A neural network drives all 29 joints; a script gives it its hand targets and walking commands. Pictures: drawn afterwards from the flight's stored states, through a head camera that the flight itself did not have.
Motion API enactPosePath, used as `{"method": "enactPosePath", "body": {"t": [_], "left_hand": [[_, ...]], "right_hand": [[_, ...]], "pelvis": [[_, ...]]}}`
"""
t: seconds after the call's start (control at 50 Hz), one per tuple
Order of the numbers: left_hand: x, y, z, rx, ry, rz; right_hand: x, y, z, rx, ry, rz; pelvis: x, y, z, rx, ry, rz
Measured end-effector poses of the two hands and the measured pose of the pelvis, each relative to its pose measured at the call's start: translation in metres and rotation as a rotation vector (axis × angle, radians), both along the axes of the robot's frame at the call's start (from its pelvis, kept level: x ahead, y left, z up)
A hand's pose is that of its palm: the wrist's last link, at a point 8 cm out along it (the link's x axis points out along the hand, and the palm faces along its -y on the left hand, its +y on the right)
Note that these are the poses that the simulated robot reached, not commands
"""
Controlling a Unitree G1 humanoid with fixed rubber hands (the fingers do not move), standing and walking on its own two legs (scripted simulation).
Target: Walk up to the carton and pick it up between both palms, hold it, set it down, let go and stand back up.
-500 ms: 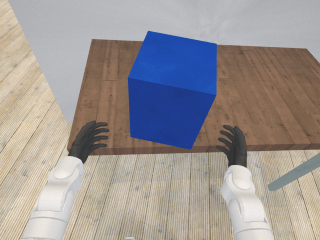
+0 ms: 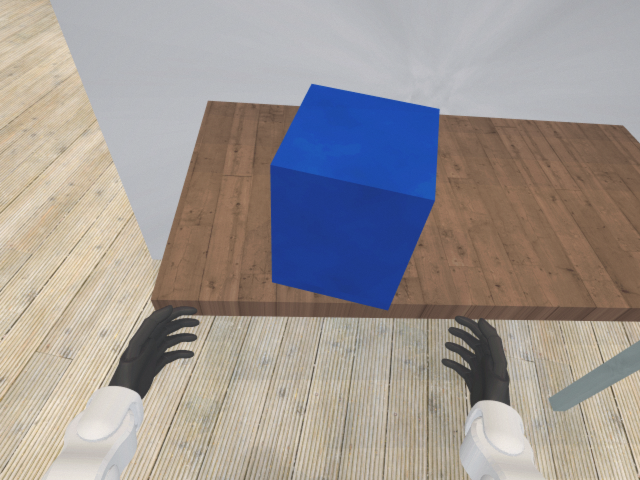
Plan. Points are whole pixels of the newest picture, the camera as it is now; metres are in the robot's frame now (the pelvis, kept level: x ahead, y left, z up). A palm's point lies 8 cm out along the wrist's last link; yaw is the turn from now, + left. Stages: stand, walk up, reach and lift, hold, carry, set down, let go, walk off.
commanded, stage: set down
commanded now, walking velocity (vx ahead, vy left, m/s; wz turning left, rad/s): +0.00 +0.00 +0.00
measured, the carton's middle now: (351, 200) +0.52 -0.03 +0.04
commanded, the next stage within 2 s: let go in 1.54 s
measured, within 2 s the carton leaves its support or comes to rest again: neither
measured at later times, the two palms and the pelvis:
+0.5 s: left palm (163, 382) +0.24 +0.21 -0.01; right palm (509, 391) +0.23 -0.21 +0.01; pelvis +0.01 -0.03 +0.00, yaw +0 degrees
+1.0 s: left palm (154, 398) +0.23 +0.22 -0.04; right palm (496, 394) +0.24 -0.21 -0.03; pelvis +0.06 -0.02 +0.01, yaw -1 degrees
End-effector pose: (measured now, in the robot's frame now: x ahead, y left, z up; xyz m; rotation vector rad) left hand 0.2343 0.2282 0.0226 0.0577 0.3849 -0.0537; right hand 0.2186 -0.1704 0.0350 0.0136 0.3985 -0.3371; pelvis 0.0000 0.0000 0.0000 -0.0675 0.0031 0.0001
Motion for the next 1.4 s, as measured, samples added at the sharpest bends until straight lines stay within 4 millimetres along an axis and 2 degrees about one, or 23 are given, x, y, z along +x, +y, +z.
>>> {"method": "enactPosePath", "body": {"t": [0.24, 0.34, 0.68, 0.82, 1.04, 1.2, 1.4], "left_hand": [[-0.007, -0.011, -0.025, 0.027, 0.117, 0.031], [-0.005, -0.019, -0.028, 0.038, 0.125, 0.035], [0.015, -0.016, -0.048, 0.049, 0.235, 0.047], [0.012, -0.011, -0.057, 0.05, 0.28, 0.052], [-0.009, -0.005, -0.06, 0.065, 0.325, 0.068], [-0.022, -0.004, -0.062, 0.081, 0.329, 0.079], [-0.04, -0.007, -0.083, 0.124, 0.43, 0.155]], "right_hand": [[-0.005, -0.032, -0.008, -0.024, 0.052, 0.045], [-0.003, -0.043, -0.015, -0.021, 0.073, 0.054], [0.026, -0.031, -0.032, 0.024, 0.084, 0.082], [0.031, -0.036, -0.048, 0.001, 0.116, 0.101], [0.016, -0.046, -0.063, -0.027, 0.134, 0.124], [-0.002, -0.052, -0.069, -0.023, 0.147, 0.133], [-0.033, -0.071, -0.09, 0.01, 0.256, 0.137]], "pelvis": [[0.0, -0.02, 0.0, 0.016, -0.017, -0.005], [0.003, -0.028, 0.001, 0.024, -0.016, -0.007], [0.033, -0.029, 0.007, 0.027, 0.046, -0.008], [0.049, -0.026, 0.009, 0.024, 0.074, -0.009], [0.06, -0.024, 0.011, 0.022, 0.096, -0.01], [0.052, -0.026, 0.011, 0.024, 0.084, -0.009], [0.041, -0.032, 0.01, 0.033, 0.05, -0.007]]}}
